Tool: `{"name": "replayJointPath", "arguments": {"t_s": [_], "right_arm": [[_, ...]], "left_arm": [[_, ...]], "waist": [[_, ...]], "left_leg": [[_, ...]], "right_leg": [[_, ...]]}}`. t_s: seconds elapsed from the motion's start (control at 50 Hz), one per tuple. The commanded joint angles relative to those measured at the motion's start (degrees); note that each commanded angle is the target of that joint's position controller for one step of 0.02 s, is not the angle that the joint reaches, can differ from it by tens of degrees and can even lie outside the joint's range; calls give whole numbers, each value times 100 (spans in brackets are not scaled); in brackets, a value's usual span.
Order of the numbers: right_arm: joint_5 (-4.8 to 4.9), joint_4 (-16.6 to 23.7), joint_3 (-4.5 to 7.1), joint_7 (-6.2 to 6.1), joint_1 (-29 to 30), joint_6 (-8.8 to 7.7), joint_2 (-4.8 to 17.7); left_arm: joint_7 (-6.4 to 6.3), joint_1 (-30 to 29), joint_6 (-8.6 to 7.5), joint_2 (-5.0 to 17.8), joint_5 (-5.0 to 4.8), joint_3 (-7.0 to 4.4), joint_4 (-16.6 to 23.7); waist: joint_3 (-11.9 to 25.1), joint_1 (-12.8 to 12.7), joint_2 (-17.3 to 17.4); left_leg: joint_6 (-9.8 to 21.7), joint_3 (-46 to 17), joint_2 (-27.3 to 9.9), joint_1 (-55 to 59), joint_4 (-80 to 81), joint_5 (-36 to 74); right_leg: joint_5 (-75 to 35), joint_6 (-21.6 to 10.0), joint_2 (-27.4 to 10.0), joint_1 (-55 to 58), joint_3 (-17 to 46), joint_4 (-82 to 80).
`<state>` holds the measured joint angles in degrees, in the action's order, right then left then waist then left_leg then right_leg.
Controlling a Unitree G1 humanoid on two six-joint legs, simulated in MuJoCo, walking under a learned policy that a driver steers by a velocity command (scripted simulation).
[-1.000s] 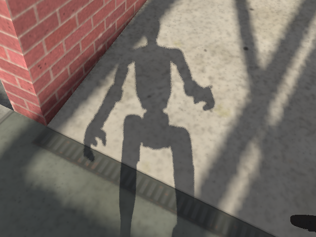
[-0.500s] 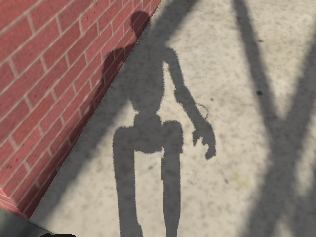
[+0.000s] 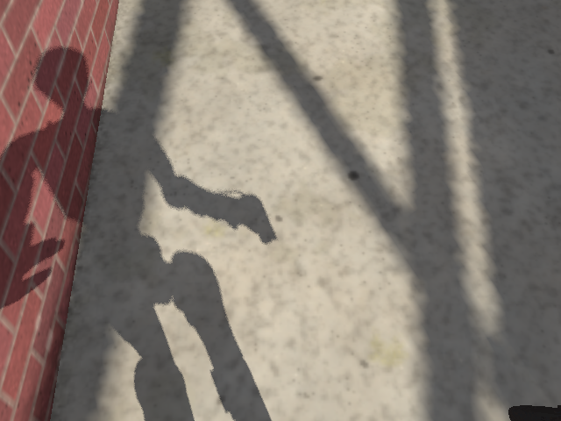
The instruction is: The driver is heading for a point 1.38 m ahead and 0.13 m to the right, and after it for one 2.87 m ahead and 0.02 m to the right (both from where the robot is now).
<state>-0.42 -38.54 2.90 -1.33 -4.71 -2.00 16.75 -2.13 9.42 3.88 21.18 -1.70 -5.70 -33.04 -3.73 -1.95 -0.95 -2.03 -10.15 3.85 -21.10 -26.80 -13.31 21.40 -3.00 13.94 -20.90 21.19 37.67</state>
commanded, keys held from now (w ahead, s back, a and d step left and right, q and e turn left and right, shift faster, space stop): e+shift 0.26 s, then shift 0.08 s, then q+shift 0.66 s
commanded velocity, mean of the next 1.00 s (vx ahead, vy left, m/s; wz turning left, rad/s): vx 0.01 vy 0.00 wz -0.04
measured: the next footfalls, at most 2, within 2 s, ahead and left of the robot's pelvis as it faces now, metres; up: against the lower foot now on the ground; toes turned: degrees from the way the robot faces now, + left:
right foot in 0.40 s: +0.00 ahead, -0.11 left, -0.01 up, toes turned -23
left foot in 0.88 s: +0.09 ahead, +0.12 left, +0.00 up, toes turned +2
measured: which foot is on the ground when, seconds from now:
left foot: down 0.00-0.40, up 0.42-0.86, down 0.88-1.00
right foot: up 0.00-0.38, down 0.40-0.90, up 0.92-1.00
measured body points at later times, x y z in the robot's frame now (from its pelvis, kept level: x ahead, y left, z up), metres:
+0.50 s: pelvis +0.01 -0.01 +0.00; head +0.02 -0.05 +0.45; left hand +0.25 +0.17 -0.08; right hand +0.02 -0.32 -0.13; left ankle +0.07 +0.14 -0.68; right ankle -0.04 -0.10 -0.73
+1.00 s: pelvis +0.04 +0.03 +0.00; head +0.09 +0.05 +0.45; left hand +0.19 +0.32 -0.11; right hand +0.21 -0.26 -0.07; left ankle +0.05 +0.11 -0.73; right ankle -0.02 -0.12 -0.64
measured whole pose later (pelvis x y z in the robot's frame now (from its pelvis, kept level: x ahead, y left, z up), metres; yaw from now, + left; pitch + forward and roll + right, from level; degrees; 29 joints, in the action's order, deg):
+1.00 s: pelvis +0.04 +0.03 +0.00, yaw +2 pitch +3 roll -1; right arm 0.4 -33.9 5.0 -0.3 -10.4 1.6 17.9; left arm -1.4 5.8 0.9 18.2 0.6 -5.3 -40.0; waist -3.4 0.3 -1.9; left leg 6.5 0.7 1.6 -21.3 -33.5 -18.6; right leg 29.1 4.3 -3.2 -28.9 -0.5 67.8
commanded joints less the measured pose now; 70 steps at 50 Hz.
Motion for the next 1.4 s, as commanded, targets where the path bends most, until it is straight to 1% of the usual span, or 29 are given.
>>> {"name": "replayJointPath", "arguments": {"t_s": [0.02,0.04,0.12,0.22,0.3,0.36,0.38,0.4,0.42,0.44,0.46,0.54,0.66,0.8,0.86,0.88,0.9,0.92,0.94,0.96,0.98,1.02,1.06,1.2,1.28,1.3,1.34,1.38,1.4], "right_arm": [[-224,483,336,-33,103,11,995],[-193,584,267,-74,239,28,675],[-116,661,111,-260,462,194,449],[-162,508,234,-287,-131,301,727],[-50,428,384,-176,-52,309,1009],[135,341,360,-84,-2,270,887],[200,196,298,-62,-236,257,694],[75,77,182,20,-529,231,332],[-183,345,-20,125,-456,187,-147],[-14,309,112,51,-52,210,348],[149,210,147,23,-91,276,448],[177,-91,331,-102,-546,426,801],[163,277,198,-17,-296,465,310],[162,712,191,273,-346,522,296],[190,681,316,279,-753,601,384],[154,551,459,166,-1240,584,648],[128,532,743,43,-1782,550,1587],[-90,745,736,55,-1645,426,1878],[-103,801,664,128,-1502,293,1539],[-19,779,595,102,-1230,206,1368],[141,806,525,54,-841,225,1138],[183,946,480,-64,-247,297,1050],[38,866,451,-134,-346,332,1009],[-188,430,45,-58,-512,313,270],[-164,260,98,-19,-553,240,557],[-171,352,116,-59,-687,211,541],[-158,533,164,-166,-504,216,561],[53,818,127,-242,258,326,318],[97,763,152,-218,34,365,323]], "left_arm": [[138,849,-99,638,-9,-125,345],[129,494,-98,992,-47,-236,250],[109,650,77,548,6,-87,221],[193,37,-1,196,6,97,526],[268,143,-9,127,61,145,484],[269,686,31,99,133,117,188],[251,1017,34,124,153,92,-3],[228,1140,14,276,135,69,-75],[154,837,-27,663,250,90,155],[187,781,-158,275,523,196,216],[213,425,-270,56,589,271,90],[46,-153,-379,180,396,204,-62],[-204,-7,-251,33,350,153,-171],[-47,-214,-242,396,180,-85,-288],[46,-331,-273,380,23,-129,-407],[109,-58,-293,236,33,-108,-562],[145,-231,-340,38,249,-44,-278],[133,-672,-412,-244,422,88,105],[148,-1016,-457,58,300,7,51],[122,-1168,-484,8,179,17,100],[52,-1055,-468,20,228,8,-22],[8,-711,-460,127,320,-58,-112],[13,-394,-490,-1,355,-33,-206],[118,-189,-390,-488,259,204,-412],[171,-261,-468,78,180,59,-296],[175,-341,-496,546,192,-63,-227],[173,11,-501,709,31,-142,-201],[114,759,-533,663,247,-130,-338],[75,548,-582,592,222,-127,-297]], "waist": [[1411,-222,1568],[1049,-35,1025],[582,-70,773],[917,364,968],[1063,256,1073],[1077,13,1041],[1051,-71,810],[995,21,-153],[1033,231,-1887],[1384,-235,-1195],[971,-34,-1011],[395,190,-928],[560,-43,-551],[663,42,-724],[793,366,-564],[1009,564,-44],[1149,700,1551],[1904,648,2001],[2034,919,931],[1545,711,635],[1093,464,143],[912,49,676],[1150,-27,682],[1053,210,1096],[159,238,984],[182,491,246],[629,406,-918],[814,-127,-1562],[860,10,-1224]], "left_leg": [[1546,-2415,-2762,2092,784,1506],[1422,-1828,-2317,1653,840,791],[1181,-56,-1486,840,838,1049],[1476,470,-1810,1758,727,1450],[1385,883,-1950,1160,654,1317],[1205,997,-1949,986,121,1357],[949,1146,-1752,583,-354,1130],[484,1598,-1349,-458,-1359,-22],[-59,1818,-794,-1900,-2523,-2473],[-178,986,-994,-1307,-3128,-2445],[-194,848,-966,-1071,-3367,-2128],[-376,756,-578,-1362,-4418,-1170],[-598,959,-909,-1935,-3479,-759],[-95,1557,-865,-843,-1878,-913],[311,1791,-556,178,-664,-194],[600,1541,-354,1157,-83,635],[1302,-308,-1473,2684,8,3770],[2536,-2284,-2538,3237,236,4138],[2534,-2101,-2572,3048,515,2993],[2201,-1722,-2251,2668,586,2223],[1835,-1302,-1948,2185,684,1659],[1668,-943,-1539,1304,649,1903],[1578,-591,-1359,1261,458,2275],[1359,46,-1314,467,535,338],[962,143,-1177,259,271,-904],[703,395,-862,363,-284,-834],[73,1116,-12,-212,-1758,-757],[-116,466,227,-1253,-3760,-2609],[-182,213,74,-1520,-4456,-2489]], "right_leg": [[1483,541,-591,-1559,-699,2427],[909,692,-880,-1566,-877,2872],[-55,996,-1246,-1584,-1703,4032],[-158,1144,-1851,-1697,-1982,2658],[172,826,-1837,-360,-2292,1251],[-273,457,-1533,549,-2510,-333],[-608,250,-1340,1240,-2469,-1155],[-1715,39,-1858,2187,-1604,-1448],[-3684,-733,-3516,2454,161,-1369],[-3359,-1433,-3871,1380,95,-1690],[-2715,-1242,-3456,957,-476,-1863],[-2777,-858,-3016,785,-1567,-1908],[-2749,-909,-3297,1959,-2029,-1876],[-3641,-777,-3561,1830,-2672,-1603],[-3626,-272,-3406,1588,-3139,-751],[-3480,89,-3001,1096,-3447,224],[-919,716,-2274,-864,-3693,2190],[1897,1021,-1428,-2290,-2640,3708],[1785,902,-1548,-2468,-1777,4043],[1273,736,-1626,-2556,-1636,3833],[739,689,-1737,-2551,-1616,3453],[37,807,-1621,-1901,-1604,3042],[-327,948,-1367,-1619,-1774,2815],[-491,880,-1640,7,-2111,851],[-1027,494,-1398,465,-2316,-741],[-2586,360,-1682,426,-1801,-581],[-3253,-670,-2602,802,57,-1199],[-2444,-1615,-3323,1348,1789,-1995],[-2355,-1553,-3232,1501,1531,-1817]]}}
Velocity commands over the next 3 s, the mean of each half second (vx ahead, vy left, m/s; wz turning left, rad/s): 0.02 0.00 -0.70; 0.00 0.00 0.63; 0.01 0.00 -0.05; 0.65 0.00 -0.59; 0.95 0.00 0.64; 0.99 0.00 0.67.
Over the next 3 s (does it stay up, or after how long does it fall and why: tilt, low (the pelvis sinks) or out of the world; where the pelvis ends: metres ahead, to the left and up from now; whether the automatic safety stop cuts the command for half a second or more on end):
stays up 1.00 -0.18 0.12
